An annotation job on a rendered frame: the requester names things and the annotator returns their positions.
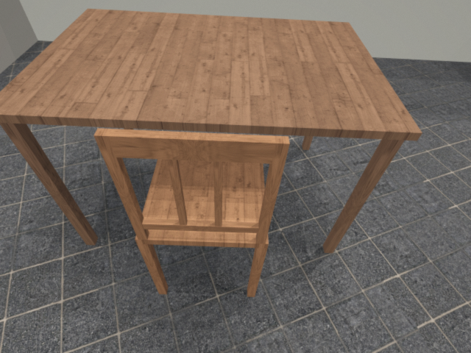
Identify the chair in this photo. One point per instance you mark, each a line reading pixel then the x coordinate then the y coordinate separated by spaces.
pixel 207 190

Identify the table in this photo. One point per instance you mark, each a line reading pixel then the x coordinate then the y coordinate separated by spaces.
pixel 207 73

